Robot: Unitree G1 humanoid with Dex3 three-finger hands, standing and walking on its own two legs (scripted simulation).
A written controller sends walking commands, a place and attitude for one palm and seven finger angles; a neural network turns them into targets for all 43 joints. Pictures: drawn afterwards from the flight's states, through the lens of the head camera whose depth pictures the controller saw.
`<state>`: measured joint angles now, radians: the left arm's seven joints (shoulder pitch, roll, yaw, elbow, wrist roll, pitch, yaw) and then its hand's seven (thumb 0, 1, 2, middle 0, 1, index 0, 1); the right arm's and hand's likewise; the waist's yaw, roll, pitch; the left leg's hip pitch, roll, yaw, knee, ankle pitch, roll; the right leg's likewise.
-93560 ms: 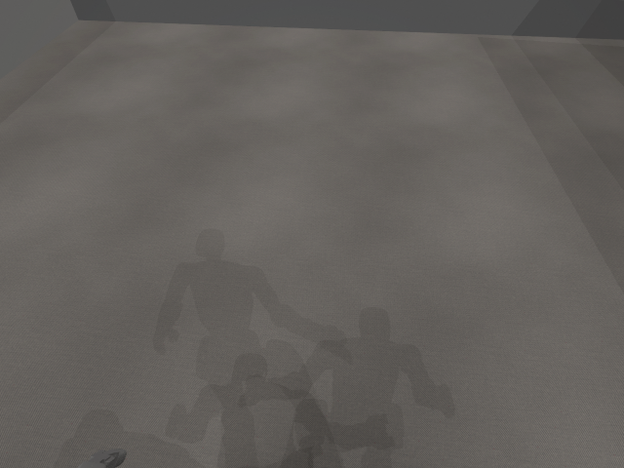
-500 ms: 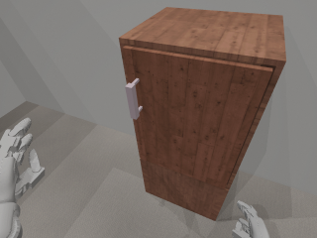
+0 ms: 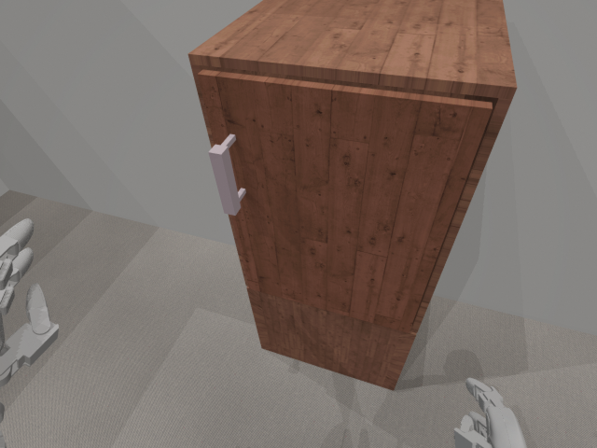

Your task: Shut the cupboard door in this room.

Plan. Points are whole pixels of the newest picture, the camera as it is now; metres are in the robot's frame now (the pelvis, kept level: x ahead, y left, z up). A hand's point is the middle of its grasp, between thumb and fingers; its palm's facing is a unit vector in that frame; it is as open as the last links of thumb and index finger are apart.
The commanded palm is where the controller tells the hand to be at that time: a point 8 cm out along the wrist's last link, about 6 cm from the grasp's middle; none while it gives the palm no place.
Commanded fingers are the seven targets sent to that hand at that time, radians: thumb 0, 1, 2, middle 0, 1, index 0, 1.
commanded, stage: step back with the hand held close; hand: left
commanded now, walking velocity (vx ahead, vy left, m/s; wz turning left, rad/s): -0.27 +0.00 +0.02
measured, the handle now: (231, 175) +0.55 +0.16 +0.08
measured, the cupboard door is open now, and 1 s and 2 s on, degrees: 0 0 0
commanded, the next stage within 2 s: stop stepping back and stand still in 0.98 s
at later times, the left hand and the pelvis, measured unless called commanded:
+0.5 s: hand out of the picture +0.11 +0.28 +0.16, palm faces +0.50 -0.75 -0.43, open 7.4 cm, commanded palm +0.06 +0.31 +0.18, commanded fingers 0.00 0.90 0.90 -0.20 -0.30 -0.20 -0.30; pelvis -0.07 +0.01 -0.02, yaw +2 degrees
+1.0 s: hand out of the picture +0.05 +0.27 +0.17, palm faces +0.40 -0.84 -0.38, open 7.4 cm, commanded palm -0.01 +0.31 +0.18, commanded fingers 0.00 0.90 0.90 -0.20 -0.30 -0.20 -0.30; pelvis -0.17 +0.01 -0.01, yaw -2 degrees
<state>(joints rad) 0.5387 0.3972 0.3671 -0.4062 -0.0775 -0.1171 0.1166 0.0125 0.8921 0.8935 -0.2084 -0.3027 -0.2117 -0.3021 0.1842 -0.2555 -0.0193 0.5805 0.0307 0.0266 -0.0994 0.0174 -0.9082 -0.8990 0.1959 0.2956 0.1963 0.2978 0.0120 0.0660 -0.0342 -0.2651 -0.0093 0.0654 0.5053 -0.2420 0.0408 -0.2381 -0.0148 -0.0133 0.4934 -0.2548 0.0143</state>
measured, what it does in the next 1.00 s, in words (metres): walks backwards: right foot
